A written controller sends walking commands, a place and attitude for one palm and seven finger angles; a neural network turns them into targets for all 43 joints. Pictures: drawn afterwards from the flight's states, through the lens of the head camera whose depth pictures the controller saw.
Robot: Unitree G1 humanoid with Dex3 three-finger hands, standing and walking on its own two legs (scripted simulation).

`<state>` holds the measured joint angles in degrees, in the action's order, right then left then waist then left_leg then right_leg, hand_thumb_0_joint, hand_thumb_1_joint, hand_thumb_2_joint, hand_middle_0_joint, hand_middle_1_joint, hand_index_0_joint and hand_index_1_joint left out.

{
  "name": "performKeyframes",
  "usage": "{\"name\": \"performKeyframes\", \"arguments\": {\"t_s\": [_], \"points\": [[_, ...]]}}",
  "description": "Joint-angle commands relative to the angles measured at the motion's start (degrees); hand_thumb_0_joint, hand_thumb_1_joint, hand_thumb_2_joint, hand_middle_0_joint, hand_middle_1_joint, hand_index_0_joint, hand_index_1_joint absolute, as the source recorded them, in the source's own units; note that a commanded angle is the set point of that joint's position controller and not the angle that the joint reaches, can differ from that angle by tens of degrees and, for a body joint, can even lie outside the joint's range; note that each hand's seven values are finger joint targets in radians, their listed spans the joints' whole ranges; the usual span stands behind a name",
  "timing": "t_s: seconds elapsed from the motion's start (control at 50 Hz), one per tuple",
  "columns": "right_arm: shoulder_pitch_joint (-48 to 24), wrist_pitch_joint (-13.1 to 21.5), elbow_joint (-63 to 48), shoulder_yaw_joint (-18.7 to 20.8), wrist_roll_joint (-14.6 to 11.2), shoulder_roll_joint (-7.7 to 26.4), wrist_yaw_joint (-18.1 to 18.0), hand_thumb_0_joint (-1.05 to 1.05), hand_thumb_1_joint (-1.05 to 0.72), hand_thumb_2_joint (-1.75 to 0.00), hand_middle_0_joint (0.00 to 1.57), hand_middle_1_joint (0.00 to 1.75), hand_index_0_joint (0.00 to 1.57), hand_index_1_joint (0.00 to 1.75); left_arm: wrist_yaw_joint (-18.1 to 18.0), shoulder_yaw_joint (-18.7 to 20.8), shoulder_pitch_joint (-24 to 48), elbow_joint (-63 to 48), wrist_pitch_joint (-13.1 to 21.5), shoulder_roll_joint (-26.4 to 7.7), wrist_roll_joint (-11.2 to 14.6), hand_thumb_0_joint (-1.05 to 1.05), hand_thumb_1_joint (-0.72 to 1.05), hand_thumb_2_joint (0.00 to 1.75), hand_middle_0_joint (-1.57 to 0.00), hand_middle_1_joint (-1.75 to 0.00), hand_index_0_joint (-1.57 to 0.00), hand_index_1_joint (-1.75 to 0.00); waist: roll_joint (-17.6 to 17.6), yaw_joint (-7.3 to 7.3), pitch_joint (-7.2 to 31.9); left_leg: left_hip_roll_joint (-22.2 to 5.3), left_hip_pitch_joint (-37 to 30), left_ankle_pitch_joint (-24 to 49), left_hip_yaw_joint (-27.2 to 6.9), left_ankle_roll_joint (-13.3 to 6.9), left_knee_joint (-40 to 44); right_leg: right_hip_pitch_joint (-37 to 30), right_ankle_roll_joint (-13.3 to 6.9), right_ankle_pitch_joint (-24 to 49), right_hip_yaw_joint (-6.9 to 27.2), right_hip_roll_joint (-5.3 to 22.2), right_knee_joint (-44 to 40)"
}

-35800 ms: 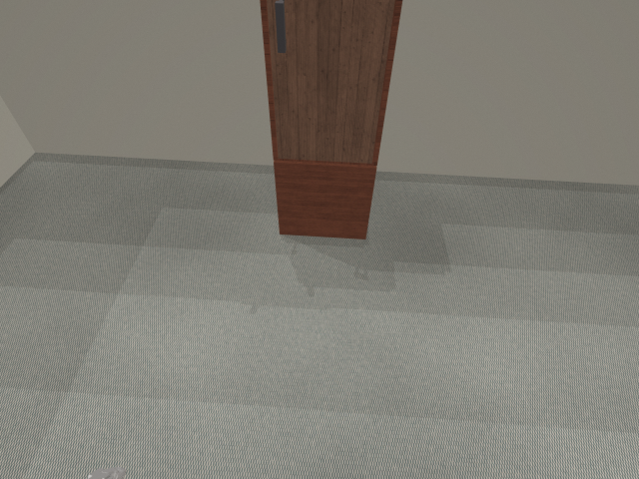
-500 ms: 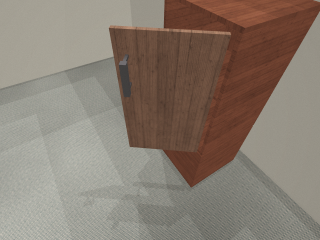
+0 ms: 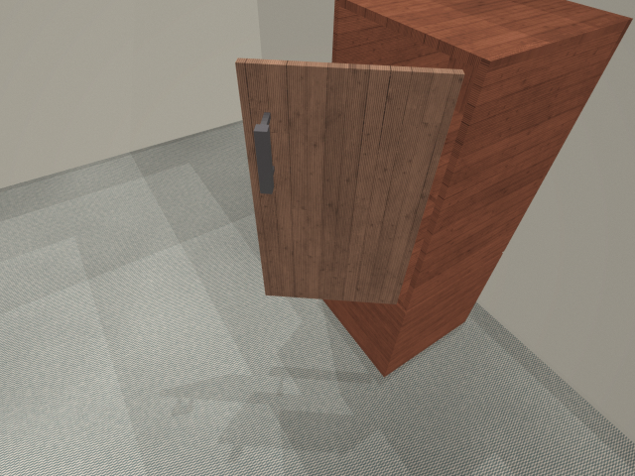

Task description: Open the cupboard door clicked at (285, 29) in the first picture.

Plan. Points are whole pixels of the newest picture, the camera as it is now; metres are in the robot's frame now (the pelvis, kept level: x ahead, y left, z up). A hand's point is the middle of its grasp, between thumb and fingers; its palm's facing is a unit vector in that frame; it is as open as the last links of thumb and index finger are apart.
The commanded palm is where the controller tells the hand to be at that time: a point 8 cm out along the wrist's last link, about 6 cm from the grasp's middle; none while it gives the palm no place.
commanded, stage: look again from close up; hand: left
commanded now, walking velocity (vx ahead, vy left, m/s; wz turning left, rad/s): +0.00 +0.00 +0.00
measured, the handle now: (266, 153) +0.58 +0.12 +0.11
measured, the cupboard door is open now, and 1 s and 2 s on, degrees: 53 53 53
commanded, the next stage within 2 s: raise the hand with hooked fingers in 0.54 s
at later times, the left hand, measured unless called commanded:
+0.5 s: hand out of the picture -0.01 +0.15 -0.18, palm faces +0.03 -0.99 -0.16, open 7.4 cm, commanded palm none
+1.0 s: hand (207, 426) +0.19 +0.15 -0.01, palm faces -0.05 -1.00 -0.01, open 8.2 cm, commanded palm +0.13 +0.22 -0.02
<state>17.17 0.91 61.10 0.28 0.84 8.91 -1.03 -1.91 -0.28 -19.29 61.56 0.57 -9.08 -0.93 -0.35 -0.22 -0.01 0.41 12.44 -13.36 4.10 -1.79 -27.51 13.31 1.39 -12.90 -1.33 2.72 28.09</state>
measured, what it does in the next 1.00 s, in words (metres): lowers itself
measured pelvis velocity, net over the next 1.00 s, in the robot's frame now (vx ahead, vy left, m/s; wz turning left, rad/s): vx -0.02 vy -0.02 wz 0.03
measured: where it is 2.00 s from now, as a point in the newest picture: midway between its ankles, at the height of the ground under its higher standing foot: outside the picture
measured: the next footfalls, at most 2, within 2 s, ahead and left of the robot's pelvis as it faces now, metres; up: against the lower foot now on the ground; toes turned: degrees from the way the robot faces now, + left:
none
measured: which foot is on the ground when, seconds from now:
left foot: down 0.00-1.00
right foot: down 0.00-1.00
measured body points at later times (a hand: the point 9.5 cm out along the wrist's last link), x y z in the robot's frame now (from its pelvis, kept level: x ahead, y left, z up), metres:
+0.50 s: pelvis +0.00 -0.01 +0.00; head -0.01 +0.00 +0.45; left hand -0.01 +0.20 -0.16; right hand +0.00 -0.23 -0.15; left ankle +0.02 +0.10 -0.74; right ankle +0.02 -0.14 -0.74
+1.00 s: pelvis -0.02 -0.02 -0.06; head -0.01 -0.01 +0.39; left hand +0.18 +0.20 -0.01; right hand +0.20 -0.28 -0.08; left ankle +0.02 +0.10 -0.74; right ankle +0.03 -0.13 -0.74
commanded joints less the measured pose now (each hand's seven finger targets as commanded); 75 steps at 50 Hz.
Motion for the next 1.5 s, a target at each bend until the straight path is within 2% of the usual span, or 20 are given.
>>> {"name": "performKeyframes", "arguments": {"t_s": [0.0,0.6,0.62,0.64,0.66,0.68,0.7,0.72,0.76,0.78,0.82,0.86,0.88,0.9,0.92,0.98,1.06,1.16,1.32,1.48], "points": [[2.0,1.0,-2.0,0.9,-0.2,6.1,-0.1,0.00,-0.90,-0.90,0.20,0.30,0.20,0.30,-0.3,0.6,-2.9,-2.0,0.9,-5.2,-0.1,0.00,0.90,0.90,-0.20,-0.30,-0.20,-0.30,-0.2,0.04,-4.7,-5.9,4.0,-4.4,-7.3,0.0,9.1,0.9,-2.9,0.1,4.3,3.0,-5.6],[3.2,0.6,2.0,0.4,-0.4,3.6,-0.3,0.00,-0.90,-0.90,0.20,0.30,0.20,0.30,-0.5,0.7,-4.3,-0.6,1.0,-3.8,0.1,0.00,0.90,0.90,-0.20,-0.30,-0.20,-0.30,-0.2,0.37,-5.6,-5.6,3.1,-1.8,-5.7,0.9,9.0,0.6,-2.9,-0.1,4.8,3.1,-8.4],[-3.3,1.0,-2.1,0.4,-0.5,6.0,0.1,0.00,-0.90,-0.90,0.20,0.30,0.20,0.30,-2.4,0.4,-6.5,1.7,1.5,-5.6,-0.7,0.00,0.90,0.90,-0.20,-0.30,-0.20,-0.30,2.3,2.67,-7.5,-6.4,4.6,2.0,-2.9,2.4,-1.9,2.4,-2.9,11.6,6.2,5.6,-7.3],[-2.4,9.5,-24.1,1.1,-3.0,16.0,-2.9,0.00,-0.90,-0.90,0.20,0.30,0.20,0.30,-1.7,5.1,36.3,-92.0,14.4,-17.1,13.2,0.00,0.88,0.89,-0.20,-0.32,-0.20,-0.32,13.4,-6.43,22.9,-0.7,-11.8,2.6,-3.2,1.2,5.0,-5.0,-2.5,5.0,0.5,-0.4,-2.5],[-7.2,15.4,-20.2,-0.5,-3.7,10.3,-4.8,0.00,-0.90,-0.90,0.20,0.30,0.20,0.30,-5.7,6.8,14.0,-77.6,11.1,-14.8,8.2,0.00,0.85,0.88,-0.20,-0.33,-0.20,-0.33,16.0,-0.20,20.4,-1.9,-7.5,-2.2,-2.3,0.8,6.2,-3.4,-4.0,-2.4,-2.2,-2.3,1.9],[-6.8,17.0,-20.6,0.3,-4.8,8.0,-4.2,0.00,-0.90,-0.90,0.20,0.30,0.20,0.30,-7.5,0.6,-2.6,-66.4,3.1,-3.8,8.6,0.00,0.83,0.87,-0.21,-0.34,-0.21,-0.34,12.3,-1.38,8.1,-2.8,2.8,-11.2,-5.9,2.3,8.0,3.2,-3.1,-7.0,-5.1,-2.5,2.0],[-5.0,18.1,-19.9,0.3,-5.8,8.7,-4.4,0.00,-0.90,-0.90,0.20,0.30,0.20,0.30,-6.7,-4.8,-3.6,-65.8,1.3,3.9,10.4,0.00,0.81,0.86,-0.21,-0.36,-0.21,-0.36,5.9,-2.45,0.3,-1.9,6.2,-13.5,-5.7,1.9,6.8,6.1,-2.6,-7.2,-5.3,-2.9,1.0],[-6.6,19.6,-22.7,0.8,-5.9,10.9,-4.8,0.00,-0.90,-0.90,0.20,0.30,0.20,0.30,-5.8,-3.9,-0.5,-71.5,4.3,1.5,12.3,0.00,0.78,0.85,-0.21,-0.37,-0.21,-0.37,3.6,-3.01,-4.3,-1.4,7.6,-15.0,-6.6,1.4,4.3,9.0,-2.1,-11.2,-4.8,-2.7,0.2],[-6.1,21.3,-25.0,1.5,-3.8,12.4,-4.4,0.00,-0.90,-0.90,0.20,0.30,0.20,0.30,-3.8,-2.6,-1.4,-68.4,10.3,0.3,11.4,0.00,0.74,0.83,-0.21,-0.40,-0.21,-0.40,-6.4,-4.09,-4.8,-0.2,12.1,-15.9,-6.7,1.5,-2.0,15.9,-1.6,-18.9,-4.8,-2.7,1.9],[-6.3,21.6,-26.5,2.1,-3.3,12.7,-3.6,0.00,-0.90,-0.90,0.20,0.30,0.20,0.30,-1.7,-1.7,-2.3,-63.0,13.4,0.5,11.1,0.00,0.71,0.82,-0.21,-0.42,-0.21,-0.42,-7.5,-3.51,-5.6,0.7,14.9,-15.5,-6.0,1.8,-5.5,18.9,-1.7,-20.8,-4.2,-2.5,3.3],[-7.1,21.5,-29.4,3.6,-1.9,12.2,-1.9,0.00,-0.90,-0.90,0.20,0.30,0.20,0.30,4.6,2.4,-11.5,-55.1,21.5,0.3,12.5,0.00,0.67,0.80,-0.22,-0.45,-0.22,-0.45,-14.5,0.51,-1.4,1.0,21.5,-13.9,-3.9,2.6,-12.1,23.0,-1.9,-25.7,-3.1,-2.4,7.8],[-9.1,20.3,-32.9,4.9,-1.7,12.6,0.1,0.00,-0.90,-0.90,0.20,0.30,0.20,0.30,12.8,7.3,-16.1,-52.4,29.5,-2.9,14.4,0.00,0.62,0.78,-0.22,-0.48,-0.22,-0.48,-14.6,2.37,1.6,1.5,26.8,-12.5,-3.0,2.8,-18.0,23.5,-2.7,-25.9,-0.4,-1.9,11.5],[-9.1,19.4,-35.1,5.6,-1.9,13.3,1.3,0.00,-0.90,-0.90,0.20,0.30,0.20,0.30,17.3,11.1,-16.9,-51.0,32.2,-6.8,14.6,0.00,0.60,0.77,-0.22,-0.50,-0.22,-0.50,-7.6,3.14,2.3,2.1,26.8,-11.7,-2.7,3.0,-19.9,21.9,-3.9,-24.2,1.0,-1.4,13.1],[-10.7,18.6,-38.3,5.6,-2.3,13.4,1.7,0.00,-0.90,-0.90,0.20,0.30,0.20,0.30,20.1,13.4,-16.6,-54.4,32.9,-9.9,14.9,0.00,0.57,0.76,-0.22,-0.51,-0.22,-0.51,-5.1,3.89,5.1,2.5,28.0,-12.4,-2.0,2.5,-20.6,20.8,-3.8,-24.0,2.0,-0.9,14.0],[-11.4,17.7,-40.1,5.7,-3.1,12.8,1.4,0.00,-0.90,-0.90,0.20,0.30,0.20,0.30,21.2,16.1,-17.5,-56.2,31.8,-11.9,15.4,0.00,0.55,0.75,-0.22,-0.53,-0.22,-0.53,-4.4,5.08,7.4,2.4,29.3,-12.9,-1.5,1.9,-20.5,20.2,-3.6,-24.2,2.4,-1.0,15.0],[-11.2,15.3,-43.9,4.9,-3.5,12.1,-0.1,0.00,-0.90,-0.90,0.20,0.30,0.20,0.30,20.7,15.6,-11.3,-69.3,27.3,-11.0,18.7,0.00,0.48,0.72,-0.23,-0.57,-0.23,-0.57,1.7,4.37,10.0,1.9,27.5,-11.4,-2.3,1.1,-20.9,20.5,-3.2,-20.8,2.6,-1.9,17.0],[-6.8,14.3,-43.4,4.2,-2.7,10.9,-1.3,0.00,-0.90,-0.90,0.20,0.30,0.20,0.30,16.5,14.4,-3.6,-85.6,28.2,-11.3,17.4,0.00,0.39,0.68,-0.24,-0.63,-0.24,-0.63,7.1,0.34,14.1,0.1,22.0,-2.8,-4.3,0.2,-23.7,22.4,-3.0,-6.1,0.5,-3.4,20.0],[-4.8,15.6,-39.2,3.3,-2.7,12.0,-2.2,0.00,-0.90,-0.90,0.20,0.30,0.20,0.30,20.5,11.2,0.1,-82.7,28.8,-11.1,17.1,0.00,0.27,0.63,-0.25,-0.70,-0.25,-0.70,6.6,-3.28,14.1,-0.7,20.6,0.0,-6.0,0.0,-26.2,25.4,-2.5,-1.4,-0.8,-4.1,20.7],[-8.2,15.2,-39.1,2.3,-3.7,11.3,-3.5,0.00,-0.90,-0.90,0.20,0.30,0.20,0.30,24.6,23.0,-4.4,-76.2,16.5,-17.2,21.9,0.00,0.08,0.55,-0.26,-0.82,-0.26,-0.82,1.8,1.89,19.6,-0.1,18.5,5.4,-5.6,0.3,-21.0,13.2,-2.0,3.9,-0.8,-3.2,16.5],[-6.9,16.7,-38.3,1.8,-3.7,12.5,-3.3,0.00,-0.90,-0.90,0.20,0.30,0.20,0.30,24.7,22.3,1.0,-73.7,17.7,-17.2,22.9,0.00,-0.10,0.47,-0.27,-0.94,-0.27,-0.94,1.5,1.05,13.5,-0.1,16.4,5.2,-5.8,0.5,-17.2,13.9,-2.1,3.8,-1.8,-3.6,14.2]]}}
